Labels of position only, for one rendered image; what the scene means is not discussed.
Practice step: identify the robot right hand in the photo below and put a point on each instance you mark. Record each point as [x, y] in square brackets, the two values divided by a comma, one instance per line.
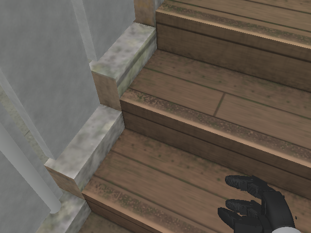
[271, 214]

